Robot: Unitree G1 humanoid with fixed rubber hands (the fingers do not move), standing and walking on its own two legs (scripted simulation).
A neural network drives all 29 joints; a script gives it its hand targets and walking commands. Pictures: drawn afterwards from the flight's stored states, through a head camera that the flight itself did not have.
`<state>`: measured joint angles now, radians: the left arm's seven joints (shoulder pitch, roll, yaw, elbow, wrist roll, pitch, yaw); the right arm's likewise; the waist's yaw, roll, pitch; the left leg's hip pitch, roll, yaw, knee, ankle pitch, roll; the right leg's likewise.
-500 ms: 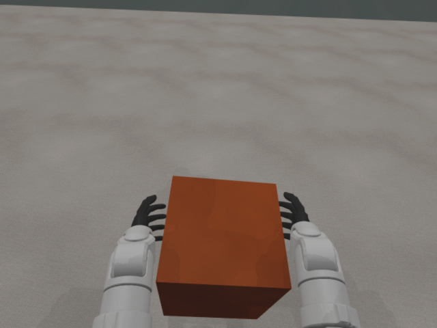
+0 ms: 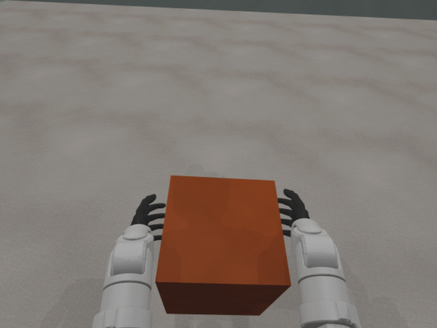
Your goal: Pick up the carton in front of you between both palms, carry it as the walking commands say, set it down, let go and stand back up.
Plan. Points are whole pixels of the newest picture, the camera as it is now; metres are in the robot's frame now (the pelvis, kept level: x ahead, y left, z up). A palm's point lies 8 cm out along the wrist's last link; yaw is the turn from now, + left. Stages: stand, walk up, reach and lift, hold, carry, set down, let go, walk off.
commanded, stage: hold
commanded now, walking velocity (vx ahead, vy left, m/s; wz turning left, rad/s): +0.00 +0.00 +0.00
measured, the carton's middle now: (218, 250) +0.30 +0.00 -0.05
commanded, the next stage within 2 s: set down in 0.42 s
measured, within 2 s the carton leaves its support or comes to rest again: neither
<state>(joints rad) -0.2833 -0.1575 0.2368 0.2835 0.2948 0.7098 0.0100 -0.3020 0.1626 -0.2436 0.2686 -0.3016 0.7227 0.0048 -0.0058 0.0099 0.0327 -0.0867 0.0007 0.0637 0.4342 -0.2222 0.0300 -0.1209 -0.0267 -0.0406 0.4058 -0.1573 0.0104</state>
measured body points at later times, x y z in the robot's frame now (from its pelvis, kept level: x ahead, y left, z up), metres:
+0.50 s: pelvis +0.00 -0.03 +0.00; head -0.04 -0.04 +0.45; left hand +0.30 +0.13 +0.04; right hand +0.32 -0.17 +0.04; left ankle +0.02 +0.10 -0.74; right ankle +0.05 -0.13 -0.74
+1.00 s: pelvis -0.03 -0.01 -0.05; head +0.15 -0.01 +0.36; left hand +0.35 +0.13 -0.13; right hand +0.34 -0.17 -0.12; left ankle +0.02 +0.10 -0.74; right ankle +0.05 -0.13 -0.74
